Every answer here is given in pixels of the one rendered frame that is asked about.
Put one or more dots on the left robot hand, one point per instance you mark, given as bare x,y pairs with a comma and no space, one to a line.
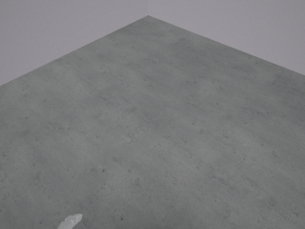
70,221

